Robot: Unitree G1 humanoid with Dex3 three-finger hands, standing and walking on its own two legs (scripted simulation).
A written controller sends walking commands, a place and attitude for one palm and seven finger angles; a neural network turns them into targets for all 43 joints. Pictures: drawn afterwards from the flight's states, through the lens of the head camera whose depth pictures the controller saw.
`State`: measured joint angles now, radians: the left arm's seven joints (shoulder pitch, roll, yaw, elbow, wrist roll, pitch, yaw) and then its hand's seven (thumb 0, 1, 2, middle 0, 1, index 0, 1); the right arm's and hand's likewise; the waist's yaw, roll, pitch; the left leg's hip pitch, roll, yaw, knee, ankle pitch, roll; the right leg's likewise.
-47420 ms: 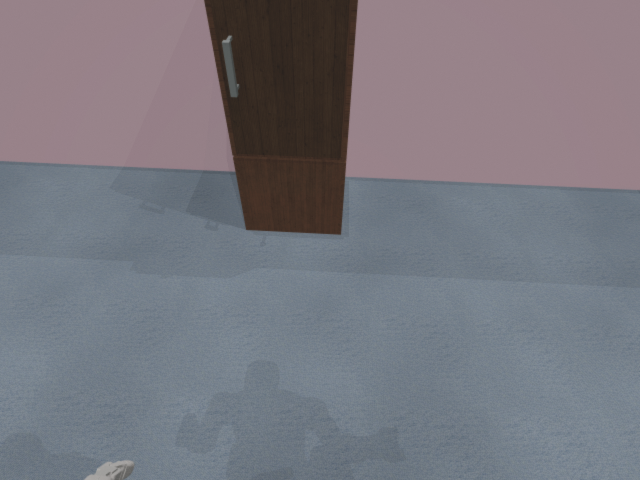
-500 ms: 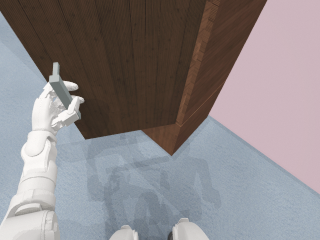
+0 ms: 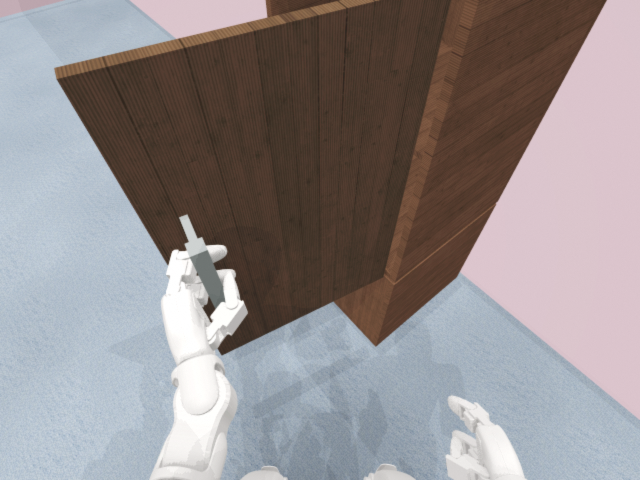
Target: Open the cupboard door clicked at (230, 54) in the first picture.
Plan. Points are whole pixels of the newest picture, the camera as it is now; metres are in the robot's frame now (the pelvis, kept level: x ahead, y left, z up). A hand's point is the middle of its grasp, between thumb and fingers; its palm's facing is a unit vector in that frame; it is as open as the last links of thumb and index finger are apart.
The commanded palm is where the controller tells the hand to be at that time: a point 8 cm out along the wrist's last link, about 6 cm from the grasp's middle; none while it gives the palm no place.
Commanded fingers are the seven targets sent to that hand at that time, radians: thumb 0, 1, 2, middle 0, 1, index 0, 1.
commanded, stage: pull the door open along its arc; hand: left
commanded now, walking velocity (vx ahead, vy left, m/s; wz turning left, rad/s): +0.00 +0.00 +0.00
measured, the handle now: (207, 271) +0.36 +0.17 +0.04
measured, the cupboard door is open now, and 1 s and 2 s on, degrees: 79 91 93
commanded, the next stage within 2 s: open thumb and fingers to let go in 0.20 s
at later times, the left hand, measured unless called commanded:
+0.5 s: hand (272, 340) +0.27 +0.08 +0.04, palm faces +0.41 -0.91 -0.02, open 6.5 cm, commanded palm +0.22 +0.12 +0.04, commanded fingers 0.00 0.13 0.57 -0.34 -1.27 -0.34 -1.27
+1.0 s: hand (271, 341) +0.27 +0.08 +0.04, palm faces +0.36 -0.93 -0.01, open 14.4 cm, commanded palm +0.23 +0.12 +0.04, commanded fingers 0.00 -0.50 0.30 -0.18 -0.50 -0.18 -0.50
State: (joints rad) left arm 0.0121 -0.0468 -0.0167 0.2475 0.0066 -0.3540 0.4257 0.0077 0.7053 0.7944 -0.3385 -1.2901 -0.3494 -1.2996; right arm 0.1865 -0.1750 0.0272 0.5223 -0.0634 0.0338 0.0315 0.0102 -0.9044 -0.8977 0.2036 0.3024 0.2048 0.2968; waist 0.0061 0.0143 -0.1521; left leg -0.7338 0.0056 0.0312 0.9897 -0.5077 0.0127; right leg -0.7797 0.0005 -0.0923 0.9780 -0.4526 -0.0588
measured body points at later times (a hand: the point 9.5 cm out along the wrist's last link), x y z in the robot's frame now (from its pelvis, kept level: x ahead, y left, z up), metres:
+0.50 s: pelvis -0.01 -0.03 +0.00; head +0.04 -0.04 +0.44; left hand +0.25 +0.12 +0.04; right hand +0.18 -0.24 -0.11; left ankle -0.02 +0.11 -0.68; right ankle +0.01 -0.08 -0.68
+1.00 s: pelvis -0.02 +0.00 -0.01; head +0.03 -0.01 +0.44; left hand +0.25 +0.12 +0.05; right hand +0.16 -0.21 -0.11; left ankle -0.02 +0.11 -0.68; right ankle +0.01 -0.08 -0.68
